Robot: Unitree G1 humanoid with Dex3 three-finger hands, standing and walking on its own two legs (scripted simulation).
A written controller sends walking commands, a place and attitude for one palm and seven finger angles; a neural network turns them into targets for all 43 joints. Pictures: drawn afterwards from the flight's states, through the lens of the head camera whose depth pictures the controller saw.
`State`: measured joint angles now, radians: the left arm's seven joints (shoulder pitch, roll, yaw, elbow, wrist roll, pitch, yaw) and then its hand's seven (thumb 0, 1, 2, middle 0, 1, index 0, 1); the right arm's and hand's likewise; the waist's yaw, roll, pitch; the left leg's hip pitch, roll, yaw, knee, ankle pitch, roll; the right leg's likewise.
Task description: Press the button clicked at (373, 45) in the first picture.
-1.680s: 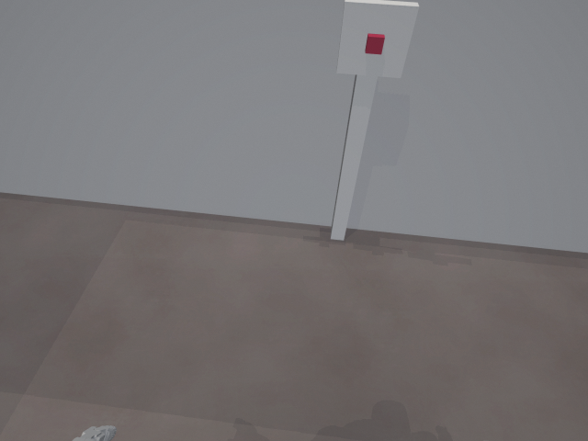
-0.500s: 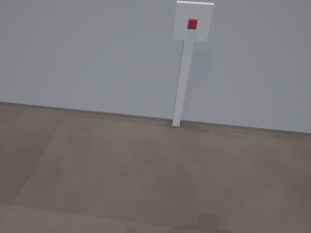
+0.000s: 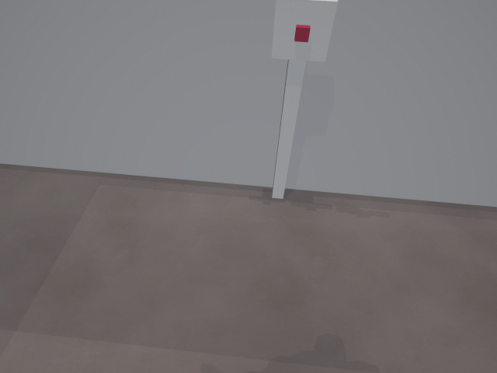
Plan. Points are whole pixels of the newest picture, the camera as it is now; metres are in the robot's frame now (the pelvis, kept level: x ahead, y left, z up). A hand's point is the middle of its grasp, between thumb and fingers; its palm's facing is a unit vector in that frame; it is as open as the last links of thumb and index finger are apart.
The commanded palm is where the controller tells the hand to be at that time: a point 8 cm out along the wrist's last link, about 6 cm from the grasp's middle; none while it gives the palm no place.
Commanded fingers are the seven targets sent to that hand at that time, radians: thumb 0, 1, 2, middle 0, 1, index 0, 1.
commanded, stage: walk to a spot facing it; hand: left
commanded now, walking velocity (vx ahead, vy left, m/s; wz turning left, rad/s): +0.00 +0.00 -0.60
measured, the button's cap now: (302, 33) +1.04 -0.09 +0.09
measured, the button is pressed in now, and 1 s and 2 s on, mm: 0 0 0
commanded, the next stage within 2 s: turn to face it in 1.76 s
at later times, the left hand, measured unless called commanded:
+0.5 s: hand out of the picture +0.05 +0.16 -0.16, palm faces -0.20 -0.95 -0.23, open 7.3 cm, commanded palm none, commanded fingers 0.00 0.90 0.90 -0.20 -0.30 -0.20 -0.30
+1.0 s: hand (199, 313) +0.26 +0.12 -0.17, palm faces -0.53 -0.83 -0.18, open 7.4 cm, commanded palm none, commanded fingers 0.00 0.90 0.90 -0.20 -0.30 -0.20 -0.30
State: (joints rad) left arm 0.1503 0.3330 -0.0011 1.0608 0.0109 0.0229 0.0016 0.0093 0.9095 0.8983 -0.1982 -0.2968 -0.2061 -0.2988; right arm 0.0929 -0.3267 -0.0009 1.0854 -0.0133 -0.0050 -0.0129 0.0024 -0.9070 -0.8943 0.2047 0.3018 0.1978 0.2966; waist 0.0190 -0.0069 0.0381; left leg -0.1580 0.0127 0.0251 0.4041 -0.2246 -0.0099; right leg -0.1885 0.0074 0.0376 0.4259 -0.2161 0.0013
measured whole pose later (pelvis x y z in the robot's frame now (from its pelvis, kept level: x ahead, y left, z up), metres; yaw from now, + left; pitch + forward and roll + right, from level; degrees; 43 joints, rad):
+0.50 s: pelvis -0.02 -0.02 +0.00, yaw -15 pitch +2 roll +2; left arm 0.29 0.19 0.04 0.93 0.02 0.03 -0.01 0.01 0.91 0.90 -0.20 -0.30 -0.21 -0.30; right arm 0.14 -0.24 -0.05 0.95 -0.02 0.04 -0.01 0.00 -0.91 -0.89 0.20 0.30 0.20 0.30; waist 0.03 0.00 0.07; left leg -0.47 0.05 0.00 1.03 -0.36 -0.07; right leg -0.31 0.07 0.08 0.48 -0.19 -0.07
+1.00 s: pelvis +0.07 -0.01 +0.00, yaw -33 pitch +1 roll -2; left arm 0.19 0.28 0.09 0.92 0.04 0.06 -0.06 0.01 0.92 0.90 -0.19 -0.30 -0.20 -0.30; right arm 0.41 -0.17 -0.01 1.00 -0.02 -0.07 -0.03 0.00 -0.91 -0.89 0.20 0.30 0.20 0.30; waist 0.00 -0.05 0.03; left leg 0.02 0.07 0.20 0.34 -0.36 0.00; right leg -0.67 -0.07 -0.03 1.08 -0.18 0.04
